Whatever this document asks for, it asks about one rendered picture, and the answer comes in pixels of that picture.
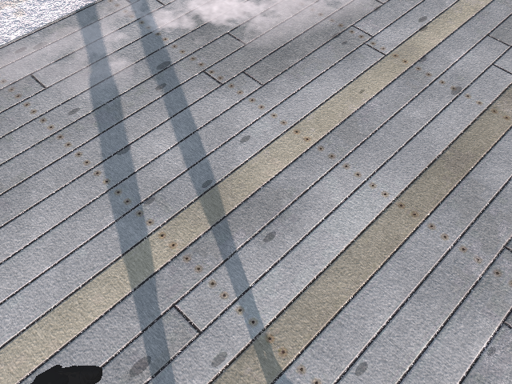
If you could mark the robot left hand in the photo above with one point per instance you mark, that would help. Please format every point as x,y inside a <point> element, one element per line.
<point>70,375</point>

